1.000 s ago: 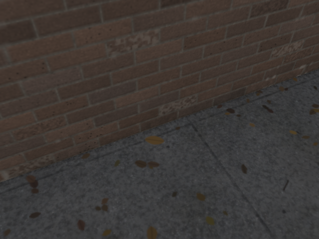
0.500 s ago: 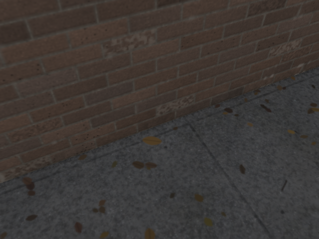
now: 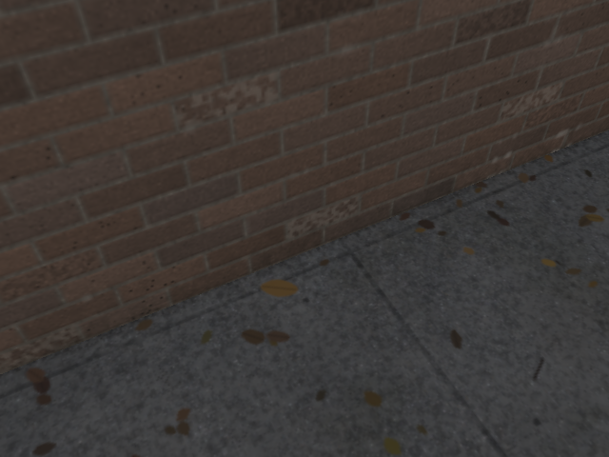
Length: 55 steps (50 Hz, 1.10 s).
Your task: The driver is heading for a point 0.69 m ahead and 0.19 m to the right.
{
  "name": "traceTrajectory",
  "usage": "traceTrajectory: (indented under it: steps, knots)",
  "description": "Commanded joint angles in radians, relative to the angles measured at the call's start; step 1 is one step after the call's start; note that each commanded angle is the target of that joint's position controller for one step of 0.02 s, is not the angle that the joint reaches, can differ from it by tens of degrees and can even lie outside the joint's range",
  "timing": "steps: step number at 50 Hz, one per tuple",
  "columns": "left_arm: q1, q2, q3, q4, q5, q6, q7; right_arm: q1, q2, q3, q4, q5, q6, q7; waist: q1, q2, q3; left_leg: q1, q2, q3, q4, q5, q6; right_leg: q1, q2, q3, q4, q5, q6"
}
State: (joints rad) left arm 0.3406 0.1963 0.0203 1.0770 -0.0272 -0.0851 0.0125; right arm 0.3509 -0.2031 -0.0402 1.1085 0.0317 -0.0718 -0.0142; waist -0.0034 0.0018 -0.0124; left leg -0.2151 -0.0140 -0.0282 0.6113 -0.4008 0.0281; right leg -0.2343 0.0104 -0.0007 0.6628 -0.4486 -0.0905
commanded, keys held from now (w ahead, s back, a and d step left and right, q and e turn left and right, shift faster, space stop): w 0.48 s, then w+e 0.04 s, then e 0.48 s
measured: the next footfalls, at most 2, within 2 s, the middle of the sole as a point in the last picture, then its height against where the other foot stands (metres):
left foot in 0.44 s outside the picture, level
right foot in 0.90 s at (384, 455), level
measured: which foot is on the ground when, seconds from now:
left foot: down 0.00-0.06, up 0.08-0.42, down 0.44-0.90, up 0.92-1.00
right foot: down 0.00-0.44, up 0.46-0.88, down 0.90-1.00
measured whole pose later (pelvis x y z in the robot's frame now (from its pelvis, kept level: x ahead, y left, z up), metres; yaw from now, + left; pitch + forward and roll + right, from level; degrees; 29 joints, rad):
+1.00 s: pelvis +0.42 -0.03 +0.01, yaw -12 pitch +3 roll +2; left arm 0.09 0.29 0.05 0.72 0.02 -0.06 -0.03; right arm 0.15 -0.30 -0.03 0.86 -0.03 -0.02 -0.05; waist 0.00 0.01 0.04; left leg -0.44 -0.01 0.00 1.09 -0.50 -0.02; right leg -0.46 0.04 0.02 0.53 -0.12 -0.07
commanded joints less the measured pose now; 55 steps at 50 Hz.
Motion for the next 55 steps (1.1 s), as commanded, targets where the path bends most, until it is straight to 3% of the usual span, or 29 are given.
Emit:
traceTrajectory:
  steps: [1,2,3,4,5,7,10,14,17,19,21,22,23,24,25,27,30,32,35,39,42,45,46,47,48,49,50,52,55]
  knots:
    - [0.071,0.043,0.009,-0.032,-0.002,-0.04,-0.015,-0.074,-0.165,-0.026,-0.074,0.005,-0.02,0.003,0.077,0.133,0.138,-0.102,0.239,-0.366,-0.247,-0.033,0.192,-0.028,-0.001,-0.002,-0.112,0.052,-0.038]
    - [0.237,0.088,0.027,0.024,-0.003,-0.043,-0.016,-0.202,-0.145,-0.02,-0.126,0.008,-0.025,0.006,0.16,0.036,0.113,-0.267,0.142,-0.192,-0.071,0.15,0.124,0.188,-0.046,0.103,-0.22,0.117,-0.061]
    - [0.412,0.235,0.074,0.081,-0.005,-0.043,-0.017,-0.262,-0.086,-0.007,-0.181,0.003,-0.05,0.01,0.201,-0.272,0.062,-0.523,-0.041,0.058,0.34,0.258,0.021,0.476,-0.214,0.428,-0.355,0.263,-0.139]
    - [0.396,0.203,0.058,0.063,0.013,-0.04,-0.025,-0.223,-0.097,-0.009,-0.172,-0.01,-0.065,0.014,0.163,-0.289,0.045,-0.688,-0.045,0.014,0.536,-0.107,0.009,0.542,-0.364,0.632,-0.389,0.465,-0.185]
    - [0.324,0.133,0.036,0.039,0.027,-0.038,-0.024,-0.214,-0.105,-0.011,-0.169,0.002,-0.07,0.024,0.114,-0.152,0.088,-0.755,0.012,-0.04,0.667,-0.112,0.032,0.522,-0.372,0.565,-0.36,0.54,-0.179]
    - [0.239,0.113,0.02,0.01,0.022,-0.027,-0.028,-0.236,-0.087,-0.009,-0.186,0.016,-0.068,0.032,0.07,-0.049,0.128,-0.847,0.074,-0.013,0.71,0.006,0.047,0.494,-0.332,0.39,-0.393,0.613,-0.151]
    - [0.203,0.057,-0.006,-0.008,0.029,-0.001,-0.016,-0.275,-0.058,-0.007,-0.218,0.0,-0.053,0.042,0.041,-0.072,0.137,-0.709,0.105,0.055,0.541,0.151,0.027,0.333,-0.226,0.194,-0.483,0.645,-0.083]
    - [0.185,0.144,0.004,-0.038,0.03,-0.009,0.017,-0.454,-0.028,0.017,-0.304,-0.006,-0.039,0.042,0.056,-0.099,0.168,-0.358,0.037,0.128,0.105,0.405,-0.008,0.067,-0.157,0.076,-0.609,0.592,-0.068]
    - [0.181,0.186,0.025,-0.031,0.012,-0.021,0.022,-0.494,-0.098,0.006,-0.356,0.0,-0.033,0.044,0.027,-0.117,0.17,-0.319,0.027,0.095,-0.047,0.437,0.03,0.199,-0.204,0.071,-0.583,0.719,-0.058]
    - [0.173,0.201,0.038,-0.032,0.02,-0.014,0.02,-0.433,-0.152,-0.017,-0.36,0.0,-0.034,0.044,-0.023,-0.137,0.078,-0.22,-0.01,0.101,-0.073,0.399,0.06,0.319,-0.232,0.065,-0.45,1.027,-0.033]
    - [0.14,0.2,0.041,-0.044,0.05,0.011,0.018,-0.162,-0.216,-0.051,-0.286,0.0,-0.021,0.04,-0.149,-0.164,-0.082,0.085,-0.042,0.109,-0.061,0.343,0.108,0.295,-0.197,0.039,-0.135,1.223,0.0]
    - [0.118,0.171,0.028,-0.071,0.062,0.013,0.013,0.027,-0.261,-0.067,-0.245,-0.011,-0.01,0.03,-0.218,-0.095,-0.198,0.392,0.1,-0.053,-0.02,0.294,0.163,0.065,-0.157,0.038,0.152,0.971,0.018]
    - [0.248,0.001,-0.014,-0.085,0.04,-0.006,-0.004,0.111,-0.328,-0.077,-0.219,-0.047,-0.012,0.035,-0.121,0.23,-0.365,0.68,0.371,-0.582,-0.17,0.044,0.348,-0.303,0.055,0.046,0.583,0.195,0.075]
    - [0.181,0.067,-0.007,-0.082,0.005,-0.043,-0.028,0.087,-0.238,-0.053,-0.209,-0.05,-0.01,0.031,-0.159,0.197,-0.334,0.631,0.389,-0.793,-0.36,-0.092,0.347,-0.421,0.057,0.176,0.749,-0.111,0.047]
    - [0.068,0.147,0.015,-0.132,-0.033,-0.058,-0.038,-0.035,-0.206,-0.04,-0.226,-0.041,-0.019,0.025,-0.115,0.153,-0.138,0.45,0.369,-0.629,-0.393,-0.13,0.284,-0.507,-0.01,0.158,0.76,-0.037,0.023]
    - [-0.011,0.17,0.025,-0.155,-0.014,-0.048,-0.022,-0.201,-0.157,-0.019,-0.253,-0.044,-0.039,0.029,-0.031,-0.004,-0.003,0.115,0.303,-0.349,-0.436,0.175,0.215,-0.385,-0.113,0.109,0.649,0.124,0.026]
    - [0.062,0.093,0.013,-0.142,0.0,-0.003,-0.008,-0.209,-0.127,-0.005,-0.221,-0.062,-0.043,0.041,0.05,0.062,0.022,-0.079,0.254,-0.091,-0.458,0.618,0.198,-0.231,-0.126,0.103,0.593,0.121,0.058]
    - [0.002,0.099,0.014,-0.188,0.008,0.012,0.002,-0.218,-0.147,-0.005,-0.21,-0.064,-0.05,0.038,0.071,0.076,0.044,-0.124,0.23,0.024,-0.459,0.798,0.187,-0.268,-0.118,0.082,0.497,0.177,0.074]
    - [-0.144,0.115,0.017,-0.271,0.037,0.014,-0.003,-0.193,-0.2,-0.015,-0.207,-0.062,-0.042,0.005,0.048,0.061,-0.002,-0.102,0.195,0.13,-0.433,0.845,0.167,-0.249,-0.097,0.023,0.241,0.379,0.106]
    - [-0.238,0.127,0.021,-0.321,0.026,0.017,-0.032,-0.149,-0.23,-0.021,-0.213,-0.056,-0.01,-0.021,0.008,0.087,-0.054,0.036,0.224,0.146,-0.389,0.719,0.145,-0.232,-0.078,0.01,0.048,0.498,0.113]
    - [-0.28,0.159,0.035,-0.369,0.029,0.017,-0.061,-0.151,-0.242,-0.032,-0.223,-0.038,0.025,-0.032,0.01,0.096,-0.048,0.158,0.284,0.108,-0.295,0.678,0.116,-0.274,-0.084,0.02,-0.016,0.347,0.075]
    - [-0.166,0.222,0.07,-0.354,0.045,0.006,-0.073,-0.099,-0.227,-0.032,-0.236,-0.038,0.058,-0.056,0.05,-0.028,-0.111,0.118,0.203,0.149,0.042,0.618,0.046,-0.049,-0.014,0.004,-0.24,0.499,0.007]
    - [-0.091,0.355,0.107,-0.354,0.053,0.009,-0.056,-0.056,-0.196,-0.014,-0.283,-0.083,0.057,-0.055,0.043,-0.25,-0.171,-0.154,0.102,0.193,0.341,0.287,-0.027,0.212,-0.204,0.276,-0.212,1.013,-0.074]
    - [-0.083,0.403,0.116,-0.386,0.064,0.015,-0.049,0.004,-0.119,0.014,-0.3,-0.1,0.051,-0.043,0.012,-0.328,-0.313,-0.448,-0.063,0.075,0.597,-0.286,-0.071,0.446,-0.383,0.638,-0.245,0.971,-0.289]
    - [-0.098,0.325,0.099,-0.417,0.065,0.014,-0.04,-0.03,-0.2,-0.009,-0.277,-0.072,0.044,-0.03,0.051,-0.149,-0.314,-0.492,-0.015,-0.088,0.694,-0.239,-0.055,0.357,-0.367,0.642,-0.302,0.745,-0.283]
    - [-0.172,0.291,0.089,-0.429,0.052,0.014,-0.029,-0.084,-0.218,-0.019,-0.283,-0.048,0.047,-0.032,0.032,-0.096,-0.213,-0.527,0.018,-0.091,0.692,-0.142,-0.044,0.251,-0.323,0.531,-0.321,0.615,-0.225]
    - [-0.214,0.26,0.08,-0.435,0.033,0.023,-0.019,-0.106,-0.215,-0.023,-0.276,-0.055,0.057,-0.046,0.014,-0.031,-0.155,-0.521,0.049,-0.083,0.64,-0.056,-0.051,0.157,-0.277,0.45,-0.331,0.517,-0.166]
    - [-0.257,0.241,0.073,-0.447,0.032,0.05,0.001,-0.138,-0.234,-0.037,-0.293,-0.082,0.075,-0.06,-0.013,-0.082,-0.104,-0.429,0.055,-0.067,0.545,0.036,-0.073,-0.021,-0.207,0.368,-0.36,0.445,-0.129]
    - [-0.271,0.251,0.078,-0.468,0.046,0.062,0.011,-0.082,-0.203,-0.039,-0.282,-0.064,0.076,-0.059,-0.029,-0.123,-0.123,-0.37,0.027,-0.049,0.498,0.066,-0.11,-0.078,-0.156,0.331,-0.34,0.474,-0.135]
